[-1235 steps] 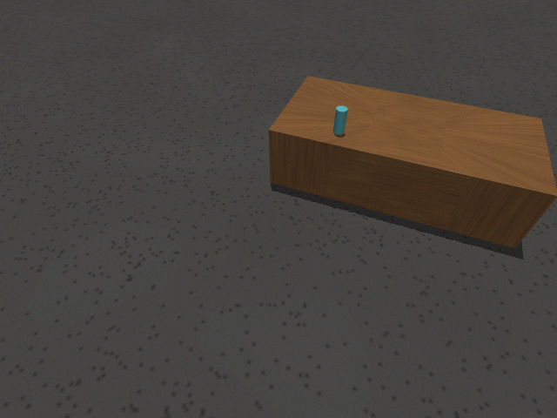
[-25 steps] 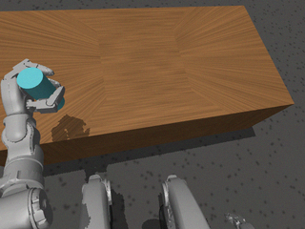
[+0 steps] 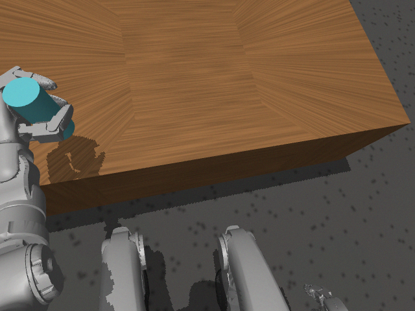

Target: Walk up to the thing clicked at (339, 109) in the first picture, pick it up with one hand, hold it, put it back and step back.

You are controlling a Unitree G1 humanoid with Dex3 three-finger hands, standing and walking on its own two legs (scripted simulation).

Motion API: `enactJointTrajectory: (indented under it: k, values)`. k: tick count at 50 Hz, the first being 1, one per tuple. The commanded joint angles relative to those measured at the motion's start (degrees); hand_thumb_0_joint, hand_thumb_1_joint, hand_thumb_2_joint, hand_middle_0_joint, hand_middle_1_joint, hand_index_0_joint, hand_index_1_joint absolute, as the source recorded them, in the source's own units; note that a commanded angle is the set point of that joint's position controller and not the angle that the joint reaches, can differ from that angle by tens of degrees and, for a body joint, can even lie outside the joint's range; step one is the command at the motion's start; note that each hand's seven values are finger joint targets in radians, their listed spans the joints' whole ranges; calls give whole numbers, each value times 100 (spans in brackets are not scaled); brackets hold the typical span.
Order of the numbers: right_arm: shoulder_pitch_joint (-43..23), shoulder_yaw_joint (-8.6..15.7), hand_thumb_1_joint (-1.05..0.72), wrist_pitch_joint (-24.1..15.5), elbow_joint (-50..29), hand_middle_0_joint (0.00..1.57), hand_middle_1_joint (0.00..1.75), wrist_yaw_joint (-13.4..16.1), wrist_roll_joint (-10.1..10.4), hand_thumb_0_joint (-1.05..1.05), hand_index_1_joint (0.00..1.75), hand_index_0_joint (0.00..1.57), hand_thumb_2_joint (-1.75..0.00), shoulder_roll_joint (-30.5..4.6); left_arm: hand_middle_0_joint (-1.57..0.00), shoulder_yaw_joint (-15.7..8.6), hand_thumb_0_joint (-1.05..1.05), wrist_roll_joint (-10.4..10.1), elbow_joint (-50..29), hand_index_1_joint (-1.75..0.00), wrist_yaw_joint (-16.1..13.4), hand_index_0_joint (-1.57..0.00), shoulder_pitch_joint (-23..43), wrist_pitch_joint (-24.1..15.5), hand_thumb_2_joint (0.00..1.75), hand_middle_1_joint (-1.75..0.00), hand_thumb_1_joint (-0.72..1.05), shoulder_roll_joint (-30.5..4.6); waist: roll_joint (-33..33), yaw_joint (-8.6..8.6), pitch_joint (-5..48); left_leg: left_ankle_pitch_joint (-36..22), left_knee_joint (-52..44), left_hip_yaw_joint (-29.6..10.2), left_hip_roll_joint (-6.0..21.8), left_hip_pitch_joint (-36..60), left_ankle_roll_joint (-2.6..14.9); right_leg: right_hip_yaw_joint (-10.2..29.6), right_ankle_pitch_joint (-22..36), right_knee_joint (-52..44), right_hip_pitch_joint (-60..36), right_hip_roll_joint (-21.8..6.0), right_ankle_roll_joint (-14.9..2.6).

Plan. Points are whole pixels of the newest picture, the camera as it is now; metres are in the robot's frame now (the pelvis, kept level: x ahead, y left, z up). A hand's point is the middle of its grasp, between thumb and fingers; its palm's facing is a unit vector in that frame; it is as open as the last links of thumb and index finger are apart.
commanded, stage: lower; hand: left
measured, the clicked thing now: (43, 112) +0.48 +0.27 -0.02
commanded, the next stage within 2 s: loosen in 1.02 s
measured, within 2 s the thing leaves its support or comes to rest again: rests again in 1.02 s
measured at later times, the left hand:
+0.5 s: hand (61, 125) +0.48 +0.26 -0.07, palm faces +0.22 -0.97 -0.04, open 7.1 cm
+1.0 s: hand (68, 131) +0.49 +0.26 -0.10, palm faces +0.22 -0.97 -0.05, open 7.1 cm
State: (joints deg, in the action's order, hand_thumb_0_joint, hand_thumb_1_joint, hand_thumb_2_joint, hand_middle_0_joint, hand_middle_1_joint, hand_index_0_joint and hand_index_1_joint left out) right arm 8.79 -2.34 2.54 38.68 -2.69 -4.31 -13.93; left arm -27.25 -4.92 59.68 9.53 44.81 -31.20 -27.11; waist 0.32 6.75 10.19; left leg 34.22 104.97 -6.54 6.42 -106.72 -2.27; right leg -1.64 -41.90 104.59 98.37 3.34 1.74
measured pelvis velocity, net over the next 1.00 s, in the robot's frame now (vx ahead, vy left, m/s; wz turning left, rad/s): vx -0.02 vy -0.01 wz -0.03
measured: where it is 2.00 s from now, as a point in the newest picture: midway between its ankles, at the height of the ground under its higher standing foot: outside the picture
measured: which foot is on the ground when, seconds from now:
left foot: down 0.00-1.00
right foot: down 0.00-1.00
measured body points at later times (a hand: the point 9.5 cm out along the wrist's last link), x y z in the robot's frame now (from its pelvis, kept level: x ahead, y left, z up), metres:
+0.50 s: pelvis -0.02 +0.00 -0.07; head +0.19 +0.05 +0.33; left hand +0.47 +0.31 -0.07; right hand +0.07 -0.26 -0.19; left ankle +0.08 +0.15 -0.47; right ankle +0.05 -0.13 -0.47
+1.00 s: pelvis -0.02 -0.01 -0.10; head +0.19 +0.04 +0.29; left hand +0.47 +0.31 -0.10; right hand +0.06 -0.27 -0.22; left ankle +0.08 +0.15 -0.47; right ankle +0.05 -0.13 -0.47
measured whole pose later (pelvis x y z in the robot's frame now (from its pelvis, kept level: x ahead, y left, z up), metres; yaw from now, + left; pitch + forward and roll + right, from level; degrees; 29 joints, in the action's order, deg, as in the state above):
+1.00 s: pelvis -0.02 -0.01 -0.10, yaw -2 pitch +33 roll -6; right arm 7.5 -4.8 4.4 38.4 -2.4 -5.3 -15.2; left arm -29.9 -3.5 60.1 10.4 48.7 -28.7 -32.5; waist -0.3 8.1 6.0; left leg 34.6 122.4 -9.7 6.0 -122.1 -3.2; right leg -2.5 -43.5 123.0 113.5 4.8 1.9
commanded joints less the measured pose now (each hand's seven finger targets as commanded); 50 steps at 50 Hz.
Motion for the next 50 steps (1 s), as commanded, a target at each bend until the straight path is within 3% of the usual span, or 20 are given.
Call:
enactJointTrajectory:
  k: [1,2,3,4,10,13,16,18,23,27,32,36,38,39,43,45,46,50]
  values:
    - [873,399,-93,-27,-209,20,30,40,-38,0,30,20,-91,-1072,-135,-88,0,-80,-1319,-139,36,-136,2029,-506,124,-139,36,-1302,995,-5,3601,-1451,-611,158,-154,3278,388,-217,1803,-1080,-845,50,-364]
    - [901,402,-92,-34,-188,20,30,43,-44,0,30,20,-91,-1092,-135,-196,0,-59,-1328,-140,46,-136,2073,-525,126,-140,39,-1440,1039,-9,3660,-1465,-585,142,-140,3358,374,-242,1782,-1014,-745,44,-368]
    - [849,386,-92,-37,-199,20,30,28,-55,0,30,20,-91,-1075,-135,-91,0,-54,-1386,-140,46,-136,2129,-546,126,-140,38,-1365,1172,-15,3626,-1405,-612,121,-131,3369,339,-262,1702,-925,-663,50,-392]
    - [868,375,-93,-34,-210,20,30,32,-79,0,30,20,-91,-1084,-136,-164,0,-32,-1430,-141,26,-136,2238,-564,126,-141,38,-1524,1186,-26,3754,-1438,-505,153,-136,3306,356,-243,1768,-905,-730,56,-375]
    - [882,381,-93,2,-160,20,30,42,-97,0,30,20,-91,-1181,-134,-176,0,-34,-1505,-140,-7,-134,2467,-505,126,-139,33,-1571,1434,13,4003,-1454,-291,76,-107,3416,298,-322,1693,-541,-366,40,-395]
    - [816,352,-93,14,-224,20,30,69,-93,0,30,20,-91,-1173,-133,-200,0,9,-1431,-140,-19,-133,2534,-469,126,-139,31,-1763,1306,35,3835,-1029,-202,152,-139,2972,323,-303,1400,-571,-374,53,-384]
    - [855,306,-93,34,-199,20,30,77,-90,0,30,20,-91,-1151,-135,-276,0,28,-1158,-140,-27,-135,2378,-418,125,-140,33,-1796,1090,43,3644,-758,-113,189,-154,2532,333,-327,1226,-507,-410,68,-374]
    - [790,289,-92,32,-243,20,30,91,-67,0,30,20,-91,-1163,-134,-187,0,-20,-1128,-139,23,-135,2441,-404,124,-139,34,-1692,1075,98,3486,-586,-82,177,-153,2461,320,-352,1073,-441,-200,73,-382]
    - [851,234,-92,33,-240,20,30,95,-87,0,30,20,-91,-1201,-135,-373,0,-6,-1011,-139,68,-136,2464,-379,124,-139,36,-1961,967,96,3568,-814,261,220,-162,2123,359,-351,1320,-237,-265,89,-346]
    - [834,225,-92,55,-260,20,30,89,-98,0,30,20,-91,-1202,-134,-324,0,-2,-1073,-139,77,-135,2553,-365,124,-139,35,-1923,979,73,3613,-717,346,255,-154,2046,352,-344,1229,-213,-235,117,-336]
    - [856,231,-92,92,-193,20,30,87,-108,0,30,20,-91,-1257,-134,-307,0,64,-1350,-138,102,-134,2715,-340,124,-138,36,-2044,1464,72,3689,-697,361,167,-128,2345,283,-444,1163,103,155,107,-401]
    - [885,218,-92,120,-182,20,30,109,-110,0,30,20,-91,-1275,-131,-318,0,46,-1373,-134,98,-132,2691,-282,121,-135,37,-2066,1342,110,3709,-769,484,202,-142,2175,313,-445,1280,74,10,117,-365]
    - [808,209,-92,120,-213,20,30,100,-96,0,30,20,-91,-1277,-133,-387,0,12,-1412,-136,75,-134,2632,-252,121,-136,36,-2107,1375,35,3598,-635,460,173,-137,2144,292,-469,1125,157,174,118,-386]
    - [847,209,-93,132,-194,20,30,99,-103,0,30,20,-91,-1280,-135,-322,0,3,-1372,-138,73,-135,2656,-236,122,-138,35,-1987,1392,106,3593,-703,516,176,-136,2132,299,-471,1206,147,152,125,-377]
    - [841,215,-92,154,-195,20,30,112,-98,0,30,20,-90,-1305,-134,-393,0,49,-1377,-136,64,-134,2495,-198,121,-137,38,-2124,1321,69,3544,-661,556,182,-145,1968,305,-483,1191,202,140,126,-378]
    - [821,187,-92,149,-204,20,30,111,-99,0,30,20,-90,-1296,-134,-363,0,25,-1309,-136,88,-135,2488,-186,122,-137,41,-2013,1162,151,3471,-716,646,177,-140,1850,325,-505,1269,225,88,139,-353]
    - [825,186,-92,157,-220,20,30,118,-96,0,30,20,-90,-1304,-135,-453,0,-4,-1328,-137,67,-135,2479,-190,122,-137,40,-2142,1054,96,3573,-716,711,213,-150,1726,344,-459,1286,171,-49,150,-331]
    - [772,164,-92,145,-231,20,30,118,-100,0,30,20,-90,-1307,-133,-445,0,-16,-1264,-135,111,-134,2502,-184,120,-135,40,-2201,961,131,3388,-575,807,242,-149,1427,363,-420,1186,168,-36,164,-309]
